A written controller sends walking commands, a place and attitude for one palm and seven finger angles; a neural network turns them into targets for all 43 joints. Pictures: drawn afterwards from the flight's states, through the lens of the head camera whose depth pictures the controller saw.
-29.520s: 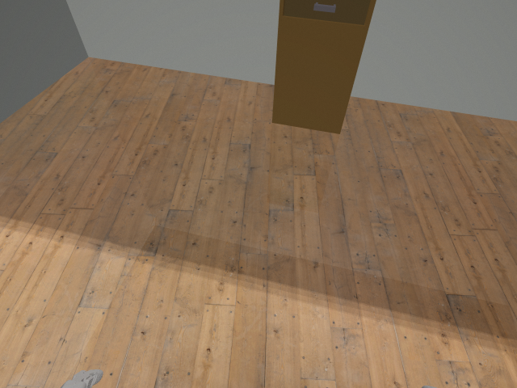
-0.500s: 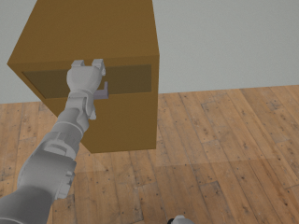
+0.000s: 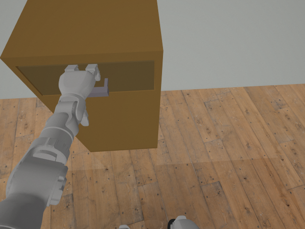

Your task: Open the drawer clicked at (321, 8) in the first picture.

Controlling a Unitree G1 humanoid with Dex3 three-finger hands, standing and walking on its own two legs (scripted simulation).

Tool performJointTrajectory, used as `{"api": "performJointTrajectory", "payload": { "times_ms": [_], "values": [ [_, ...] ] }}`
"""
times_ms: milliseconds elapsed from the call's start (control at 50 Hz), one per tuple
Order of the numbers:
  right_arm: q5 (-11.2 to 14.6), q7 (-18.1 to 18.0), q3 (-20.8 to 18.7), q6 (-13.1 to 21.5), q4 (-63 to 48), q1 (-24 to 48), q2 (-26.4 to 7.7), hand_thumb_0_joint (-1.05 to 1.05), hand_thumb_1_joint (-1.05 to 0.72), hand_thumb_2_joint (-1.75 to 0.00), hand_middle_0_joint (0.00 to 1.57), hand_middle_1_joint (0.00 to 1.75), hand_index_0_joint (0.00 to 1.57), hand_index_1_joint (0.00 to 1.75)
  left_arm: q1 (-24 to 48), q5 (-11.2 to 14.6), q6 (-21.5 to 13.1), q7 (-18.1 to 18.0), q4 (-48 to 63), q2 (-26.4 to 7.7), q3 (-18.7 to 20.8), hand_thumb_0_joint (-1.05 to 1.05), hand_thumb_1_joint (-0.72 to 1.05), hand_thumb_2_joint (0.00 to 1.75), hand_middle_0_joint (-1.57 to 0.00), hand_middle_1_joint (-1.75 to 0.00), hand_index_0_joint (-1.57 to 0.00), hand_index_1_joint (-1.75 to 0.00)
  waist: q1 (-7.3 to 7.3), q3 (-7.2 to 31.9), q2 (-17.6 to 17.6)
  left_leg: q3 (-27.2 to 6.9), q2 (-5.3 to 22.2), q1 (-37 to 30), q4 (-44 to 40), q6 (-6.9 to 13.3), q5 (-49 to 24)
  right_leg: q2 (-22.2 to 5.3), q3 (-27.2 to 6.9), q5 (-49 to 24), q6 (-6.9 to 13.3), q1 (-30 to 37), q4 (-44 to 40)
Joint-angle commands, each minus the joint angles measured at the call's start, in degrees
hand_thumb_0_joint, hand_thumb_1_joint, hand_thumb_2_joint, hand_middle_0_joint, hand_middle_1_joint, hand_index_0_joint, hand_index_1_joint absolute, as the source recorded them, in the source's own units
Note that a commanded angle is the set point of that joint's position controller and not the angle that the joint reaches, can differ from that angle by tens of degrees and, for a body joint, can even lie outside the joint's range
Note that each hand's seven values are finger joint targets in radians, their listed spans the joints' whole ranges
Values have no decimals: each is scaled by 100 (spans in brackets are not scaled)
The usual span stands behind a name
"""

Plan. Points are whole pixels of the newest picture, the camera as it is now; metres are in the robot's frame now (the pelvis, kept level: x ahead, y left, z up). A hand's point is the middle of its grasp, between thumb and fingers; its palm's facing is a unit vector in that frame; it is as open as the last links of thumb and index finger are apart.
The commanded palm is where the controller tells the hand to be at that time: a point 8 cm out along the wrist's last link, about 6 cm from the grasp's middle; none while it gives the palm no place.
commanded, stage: lower the fingers behind the handle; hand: left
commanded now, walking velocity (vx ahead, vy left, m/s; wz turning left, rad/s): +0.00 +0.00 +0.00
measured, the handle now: (92, 87) +0.54 +0.17 -0.02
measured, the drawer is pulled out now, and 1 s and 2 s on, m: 0.00 0.00 0.00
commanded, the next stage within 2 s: lift the fingers back up to retry in 1.32 s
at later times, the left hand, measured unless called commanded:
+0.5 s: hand (88, 97) +0.49 +0.17 -0.01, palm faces -0.07 +0.03 -1.00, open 13.8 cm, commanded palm +0.47 +0.17 +0.04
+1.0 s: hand (89, 98) +0.49 +0.17 -0.01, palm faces -0.03 +0.05 -1.00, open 13.9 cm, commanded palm +0.46 +0.17 +0.01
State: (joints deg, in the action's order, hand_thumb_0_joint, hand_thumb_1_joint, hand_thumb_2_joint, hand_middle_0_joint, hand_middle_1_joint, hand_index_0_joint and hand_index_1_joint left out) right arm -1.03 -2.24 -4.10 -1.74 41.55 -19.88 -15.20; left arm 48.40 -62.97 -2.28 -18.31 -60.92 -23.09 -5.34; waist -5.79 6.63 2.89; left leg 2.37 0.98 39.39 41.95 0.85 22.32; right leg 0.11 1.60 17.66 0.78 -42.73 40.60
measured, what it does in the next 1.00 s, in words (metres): stands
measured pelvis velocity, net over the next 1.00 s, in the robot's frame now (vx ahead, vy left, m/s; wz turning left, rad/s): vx -0.02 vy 0.00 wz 0.00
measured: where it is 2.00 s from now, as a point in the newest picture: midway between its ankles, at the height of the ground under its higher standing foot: outside the picture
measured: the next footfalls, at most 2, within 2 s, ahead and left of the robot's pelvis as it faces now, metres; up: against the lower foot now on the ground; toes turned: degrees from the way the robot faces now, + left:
none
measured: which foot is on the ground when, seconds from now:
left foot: down 0.00-1.00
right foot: down 0.00-1.00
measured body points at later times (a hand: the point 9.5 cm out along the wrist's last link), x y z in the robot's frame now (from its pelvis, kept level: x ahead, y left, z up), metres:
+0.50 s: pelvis -0.01 +0.01 -0.01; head +0.11 +0.00 +0.42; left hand +0.48 +0.17 +0.05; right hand +0.01 -0.26 -0.15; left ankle -0.04 +0.11 -0.71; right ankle +0.01 -0.11 -0.71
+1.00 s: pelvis -0.02 +0.00 -0.03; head +0.10 -0.01 +0.40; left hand +0.48 +0.17 +0.04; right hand -0.02 -0.27 -0.16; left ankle -0.04 +0.11 -0.71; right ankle +0.01 -0.11 -0.71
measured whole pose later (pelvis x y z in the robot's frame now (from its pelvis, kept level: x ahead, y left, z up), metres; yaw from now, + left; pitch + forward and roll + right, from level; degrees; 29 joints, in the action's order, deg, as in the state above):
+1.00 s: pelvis -0.02 +0.00 -0.03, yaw +0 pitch +24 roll +0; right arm -1.4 -0.4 -2.7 -1.5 41.3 -20.1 -14.8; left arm 54.4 -63.5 3.6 -22.7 -65.6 -22.6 -7.6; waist -7.2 9.2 3.4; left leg 2.3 1.0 52.4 54.2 1.2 25.9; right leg -0.1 1.5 20.6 0.6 -55.5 52.1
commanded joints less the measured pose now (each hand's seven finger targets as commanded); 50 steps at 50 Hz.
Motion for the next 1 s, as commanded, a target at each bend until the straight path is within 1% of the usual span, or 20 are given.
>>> {"api": "performJointTrajectory", "payload": {
  "times_ms": [0,100,140,160,200,220,300,340,400,440,480,560,600,640,720,780,800,840,920,980],
  "values": [
    [-43,-14,-289,95,-161,-833,-729,0,-90,-90,20,30,20,30,2695,-78,-12,-528,1106,-1060,346,0,-50,30,-30,-120,-30,-120,-185,2686,51,-155,-242,-1157,47,112,-2655,261,-16,-2166,100,1351,-58],
    [-64,75,-288,42,-133,-847,-757,0,-90,-90,20,30,20,30,2766,-98,302,-703,958,-1054,364,0,-50,30,-30,-120,-30,-120,-206,2874,163,-171,-229,-1158,128,103,-2714,287,9,-2154,107,1291,34],
    [-44,90,-268,-3,-123,-855,-769,0,-90,-90,20,30,20,30,2616,-86,476,-684,759,-1002,328,0,-50,30,-30,-120,-30,-120,-215,2851,-89,-164,-223,-1081,123,106,-2740,292,30,-2205,93,1355,32],
    [-55,93,-265,-25,-114,-844,-790,0,-90,-90,20,30,20,30,2710,-67,527,-653,671,-911,257,0,-50,30,-30,-120,-30,-120,-283,2759,-133,-179,-222,-1052,112,112,-2745,297,35,-2218,95,1306,6],
    [-23,87,-232,-55,-128,-807,-799,0,-90,-90,20,30,20,30,2552,-69,624,-612,482,-969,261,0,-50,30,-30,-120,-30,-120,-234,2515,-177,-147,-236,-860,39,115,-2353,292,27,-1958,88,1277,-35],
    [-31,74,-221,-45,-133,-789,-778,0,-90,-90,20,30,20,30,2639,-84,643,-592,461,-772,71,0,-50,30,-30,-120,-30,-120,-307,2426,-225,-144,-227,-865,24,128,-2340,288,41,-1962,84,1231,-64],
    [-13,71,-210,-46,-177,-803,-757,0,-90,-90,20,30,20,30,2578,-92,627,-487,341,-592,-45,0,-50,30,-30,-120,-30,-120,-298,2349,-147,-181,-221,-856,41,122,-2096,297,63,-1603,107,970,-27],
    [-15,53,-191,-18,-207,-796,-769,0,-90,-90,20,30,20,30,2600,-55,597,-439,221,-579,-70,0,-50,30,-30,-120,-30,-120,-398,2148,-351,-181,-223,-647,69,143,-1781,298,51,-1432,85,873,-35],
    [-54,26,-207,63,-273,-808,-727,0,-90,-90,20,30,20,30,2680,-40,288,-441,577,-742,124,0,-50,30,-30,-120,-30,-120,-288,2596,-67,-205,-228,-704,238,144,-1900,272,4,-1479,109,852,169],
    [-68,53,-213,98,-235,-877,-706,0,-90,-90,20,30,20,30,2704,-73,285,-482,408,-422,-118,0,-50,30,-30,-120,-30,-120,-399,2441,-117,-237,-187,-656,316,128,-1951,292,65,-1424,102,588,246],
    [-69,64,-224,108,-195,-908,-746,0,-90,-90,20,30,20,30,2583,-76,296,-532,281,-594,54,0,-50,30,-30,-120,-30,-120,-381,2445,-276,-267,-177,-528,395,129,-1924,291,70,-1392,101,520,316],
    [-82,108,-242,118,-171,-909,-733,0,-90,-90,20,30,20,30,2657,-80,418,-607,264,-367,-101,0,-50,30,-30,-120,-30,-120,-438,2513,-188,-258,-183,-466,480,126,-1959,293,72,-1448,107,439,372],
    [-71,125,-222,79,-171,-900,-765,0,-90,-90,20,30,20,30,2417,-50,513,-605,180,-641,99,0,-50,30,-30,-120,-30,-120,-310,2562,-151,-226,-204,-358,485,117,-1854,284,50,-1425,108,556,407],
    [-57,128,-205,67,-198,-894,-761,0,-90,-90,20,30,20,30,2469,-15,588,-581,162,-590,16,0,-50,30,-30,-120,-30,-120,-363,2520,-275,-179,-223,-177,476,142,-1649,282,21,-1416,84,664,374],
    [-53,106,-175,45,-209,-863,-788,0,-90,-90,20,30,20,30,2184,16,641,-484,16,-702,85,0,-50,30,-30,-120,-30,-120,-300,2417,-341,-162,-230,-34,475,153,-1536,273,20,-1358,85,685,388],
    [-41,91,-171,61,-228,-878,-777,0,-90,-90,20,30,20,30,2287,34,601,-399,-27,-499,-124,0,-50,30,-30,-120,-30,-120,-417,2191,-325,-154,-229,119,506,159,-1302,264,16,-1205,69,498,377],
    [-23,100,-177,56,-215,-910,-804,0,-90,-90,20,30,20,30,2187,44,589,-381,-65,-685,53,0,-50,30,-30,-120,-30,-120,-360,2211,-356,-154,-226,166,531,163,-1252,268,7,-1145,83,471,423],
    [-25,94,-161,74,-267,-907,-790,0,-90,-90,20,30,20,30,2157,62,583,-344,-129,-471,-136,0,-50,30,-30,-120,-30,-120,-423,2105,-415,-142,-232,267,562,171,-1140,274,18,-1046,71,365,428],
    [-33,77,-140,88,-265,-911,-833,0,-90,-90,20,30,20,30,2110,45,564,-319,-199,-781,48,0,-50,30,-30,-120,-30,-120,-395,2146,-500,-144,-246,533,674,177,-963,253,-14,-953,63,350,534],
    [-42,78,-153,105,-282,-957,-815,0,-90,-90,20,30,20,30,2228,43,555,-323,-64,-825,70,0,-50,30,-30,-120,-30,-120,-400,2340,-329,-142,-245,466,723,184,-981,249,-20,-956,65,357,581]
  ]
}}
